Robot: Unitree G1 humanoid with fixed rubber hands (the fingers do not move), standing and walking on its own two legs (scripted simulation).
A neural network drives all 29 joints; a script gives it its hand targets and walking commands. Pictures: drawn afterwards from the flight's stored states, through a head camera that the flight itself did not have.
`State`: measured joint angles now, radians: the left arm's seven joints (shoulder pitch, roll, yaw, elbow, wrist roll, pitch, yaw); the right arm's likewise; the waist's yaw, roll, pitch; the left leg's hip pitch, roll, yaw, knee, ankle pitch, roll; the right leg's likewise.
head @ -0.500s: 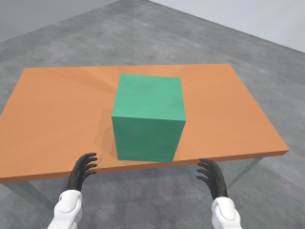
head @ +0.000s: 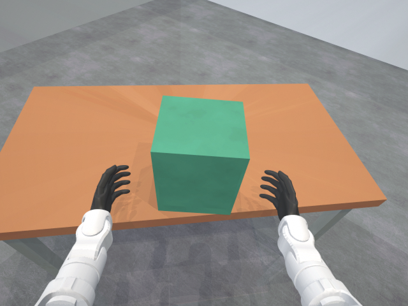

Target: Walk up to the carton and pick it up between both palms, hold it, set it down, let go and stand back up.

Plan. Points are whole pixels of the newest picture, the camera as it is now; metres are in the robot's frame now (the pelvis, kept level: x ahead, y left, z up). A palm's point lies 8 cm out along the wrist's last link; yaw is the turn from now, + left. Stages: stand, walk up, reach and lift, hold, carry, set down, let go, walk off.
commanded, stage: reach and lift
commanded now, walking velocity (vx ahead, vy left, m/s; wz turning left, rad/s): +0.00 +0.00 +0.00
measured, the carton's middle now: (198, 158) +0.45 +0.04 -0.01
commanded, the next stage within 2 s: none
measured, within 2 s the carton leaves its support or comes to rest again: neither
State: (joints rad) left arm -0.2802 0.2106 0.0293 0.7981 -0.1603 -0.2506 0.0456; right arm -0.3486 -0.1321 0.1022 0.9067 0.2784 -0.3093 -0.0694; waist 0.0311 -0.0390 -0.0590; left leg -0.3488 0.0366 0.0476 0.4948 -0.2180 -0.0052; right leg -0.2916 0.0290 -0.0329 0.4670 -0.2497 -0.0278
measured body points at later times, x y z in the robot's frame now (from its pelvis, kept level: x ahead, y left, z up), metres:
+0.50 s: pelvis +0.00 +0.00 +0.01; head +0.03 +0.02 +0.46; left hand +0.39 +0.22 +0.07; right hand +0.41 -0.15 +0.08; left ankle +0.02 +0.12 -0.74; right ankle -0.01 -0.10 -0.74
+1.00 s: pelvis +0.00 -0.01 +0.00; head +0.05 +0.01 +0.45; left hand +0.44 +0.23 +0.12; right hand +0.47 -0.14 +0.13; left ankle +0.02 +0.12 -0.74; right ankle -0.01 -0.10 -0.74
